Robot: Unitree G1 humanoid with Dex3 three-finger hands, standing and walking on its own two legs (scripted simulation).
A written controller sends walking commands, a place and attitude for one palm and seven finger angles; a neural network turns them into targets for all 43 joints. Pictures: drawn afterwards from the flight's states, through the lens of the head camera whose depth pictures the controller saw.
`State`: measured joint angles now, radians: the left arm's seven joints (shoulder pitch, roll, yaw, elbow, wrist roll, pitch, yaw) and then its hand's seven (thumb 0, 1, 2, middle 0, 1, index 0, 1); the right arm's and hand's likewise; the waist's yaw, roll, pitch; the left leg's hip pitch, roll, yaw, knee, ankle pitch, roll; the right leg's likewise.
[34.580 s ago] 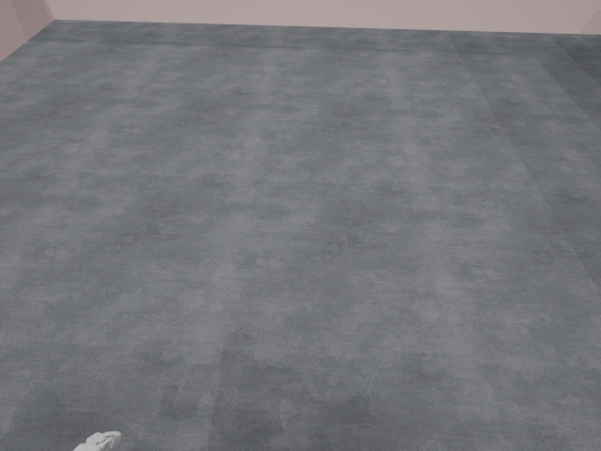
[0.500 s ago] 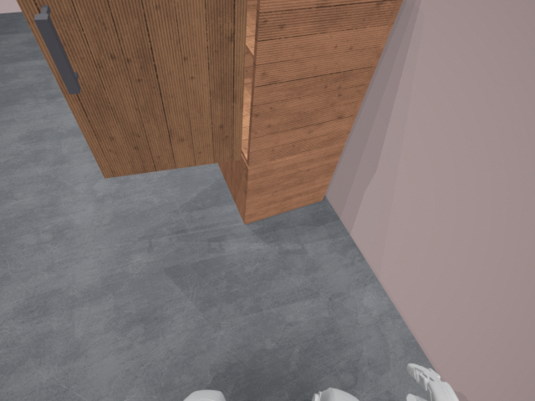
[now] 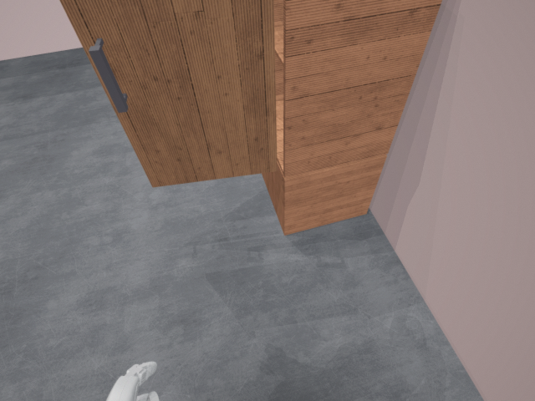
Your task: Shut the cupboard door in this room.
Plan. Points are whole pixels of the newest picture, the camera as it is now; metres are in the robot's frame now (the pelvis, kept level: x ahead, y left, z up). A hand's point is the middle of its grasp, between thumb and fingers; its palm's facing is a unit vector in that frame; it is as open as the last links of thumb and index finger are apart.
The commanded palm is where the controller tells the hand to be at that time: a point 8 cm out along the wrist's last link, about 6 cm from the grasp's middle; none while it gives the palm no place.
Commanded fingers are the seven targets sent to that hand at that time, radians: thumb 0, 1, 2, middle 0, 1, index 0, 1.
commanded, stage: turn to face it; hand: left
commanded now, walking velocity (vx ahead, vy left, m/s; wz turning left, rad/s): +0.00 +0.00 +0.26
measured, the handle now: (111, 76) +0.76 +0.38 +0.07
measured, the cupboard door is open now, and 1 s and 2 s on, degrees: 82 82 82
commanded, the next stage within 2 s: take the last steps up to it in 0.04 s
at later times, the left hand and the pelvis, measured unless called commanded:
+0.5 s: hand out of the picture -0.10 +0.22 -0.17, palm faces +0.24 -0.95 -0.22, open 7.4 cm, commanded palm none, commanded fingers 0.00 0.90 0.90 -0.20 -0.30 -0.20 -0.30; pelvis +0.00 +0.03 +0.00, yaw +8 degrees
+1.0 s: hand (166, 333) +0.26 +0.21 -0.16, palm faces +0.14 -0.97 -0.22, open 7.4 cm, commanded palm none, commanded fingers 0.00 0.90 0.90 -0.20 -0.30 -0.20 -0.30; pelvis +0.17 +0.01 -0.01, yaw +8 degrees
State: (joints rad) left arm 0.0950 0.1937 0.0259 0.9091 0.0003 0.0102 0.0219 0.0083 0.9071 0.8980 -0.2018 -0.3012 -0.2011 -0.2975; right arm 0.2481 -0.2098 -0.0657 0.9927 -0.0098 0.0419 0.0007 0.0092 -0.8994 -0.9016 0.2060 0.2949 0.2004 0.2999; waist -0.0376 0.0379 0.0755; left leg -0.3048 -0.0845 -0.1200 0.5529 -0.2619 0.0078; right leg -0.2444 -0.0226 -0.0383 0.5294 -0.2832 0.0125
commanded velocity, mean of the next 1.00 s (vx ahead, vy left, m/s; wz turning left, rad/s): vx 0.25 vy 0.02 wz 0.06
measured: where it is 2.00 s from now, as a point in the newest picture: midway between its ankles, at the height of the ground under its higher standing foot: (272, 384)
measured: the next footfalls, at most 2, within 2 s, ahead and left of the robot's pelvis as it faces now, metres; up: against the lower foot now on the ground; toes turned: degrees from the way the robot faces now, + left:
left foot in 0.46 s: -0.01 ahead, +0.15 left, +0.00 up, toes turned +13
right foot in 0.90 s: +0.31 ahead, -0.06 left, +0.00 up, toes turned -1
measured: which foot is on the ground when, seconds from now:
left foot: up 0.00-0.44, down 0.46-0.90, up 0.92-1.00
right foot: down 0.00-0.46, up 0.48-0.88, down 0.90-1.00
